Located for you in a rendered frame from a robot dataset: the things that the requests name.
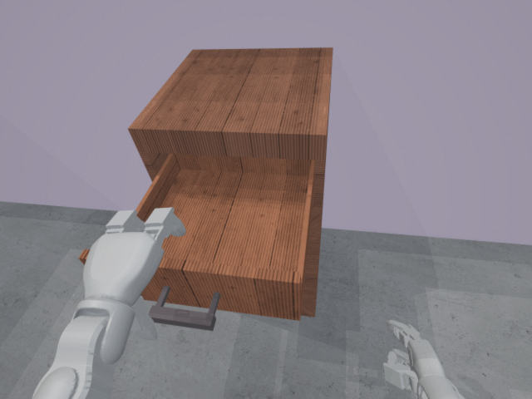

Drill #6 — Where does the cabinet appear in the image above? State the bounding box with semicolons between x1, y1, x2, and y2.
128;47;333;317

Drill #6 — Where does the robot left forearm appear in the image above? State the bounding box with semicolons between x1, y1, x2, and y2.
32;298;135;399

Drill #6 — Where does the drawer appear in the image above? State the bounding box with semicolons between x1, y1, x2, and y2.
79;154;315;321

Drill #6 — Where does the right robot hand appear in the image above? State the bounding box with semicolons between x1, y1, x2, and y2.
383;320;446;394

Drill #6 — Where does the robot right forearm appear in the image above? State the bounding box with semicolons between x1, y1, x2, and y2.
417;375;465;399

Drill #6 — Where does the handle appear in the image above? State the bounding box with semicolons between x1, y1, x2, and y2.
148;286;220;331

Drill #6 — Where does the left robot hand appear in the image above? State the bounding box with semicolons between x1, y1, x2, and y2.
83;207;186;341

